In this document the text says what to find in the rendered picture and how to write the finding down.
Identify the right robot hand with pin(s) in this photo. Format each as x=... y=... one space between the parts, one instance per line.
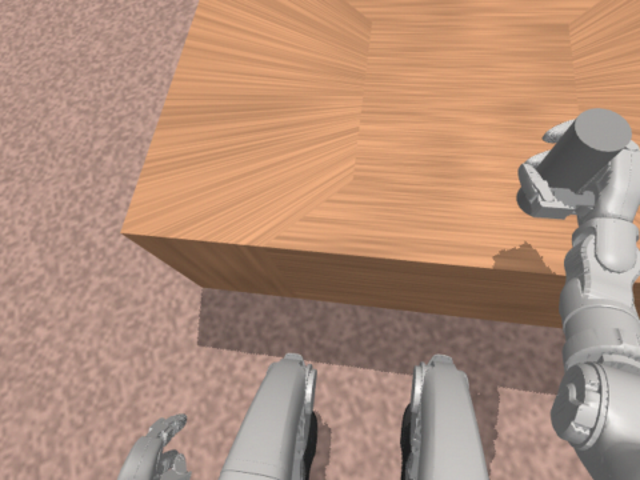
x=613 y=192

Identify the left robot foot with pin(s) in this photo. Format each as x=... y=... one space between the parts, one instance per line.
x=311 y=447

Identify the right robot arm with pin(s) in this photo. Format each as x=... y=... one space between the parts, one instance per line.
x=597 y=408

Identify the left robot hand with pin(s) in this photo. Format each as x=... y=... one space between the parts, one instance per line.
x=146 y=461

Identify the can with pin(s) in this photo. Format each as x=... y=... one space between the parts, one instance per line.
x=593 y=140

